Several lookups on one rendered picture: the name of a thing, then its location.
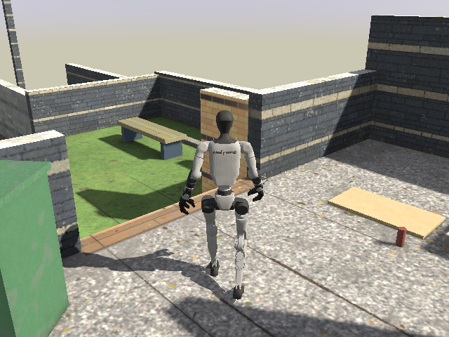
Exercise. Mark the robot right shin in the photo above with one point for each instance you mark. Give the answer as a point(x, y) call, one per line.
point(240, 261)

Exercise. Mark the left robot upper arm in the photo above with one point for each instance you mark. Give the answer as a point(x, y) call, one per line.
point(202, 147)

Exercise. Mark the right robot upper arm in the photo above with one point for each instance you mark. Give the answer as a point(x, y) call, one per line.
point(250, 159)

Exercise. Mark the left robot hand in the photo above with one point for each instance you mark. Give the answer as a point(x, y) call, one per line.
point(183, 204)

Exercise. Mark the right robot forearm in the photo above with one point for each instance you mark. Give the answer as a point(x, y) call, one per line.
point(258, 182)

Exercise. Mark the robot head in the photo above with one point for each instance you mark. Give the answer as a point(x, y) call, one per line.
point(224, 120)

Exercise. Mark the right robot hand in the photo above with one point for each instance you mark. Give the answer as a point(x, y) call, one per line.
point(260, 194)

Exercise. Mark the left robot forearm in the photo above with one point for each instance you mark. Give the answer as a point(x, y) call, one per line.
point(188, 187)

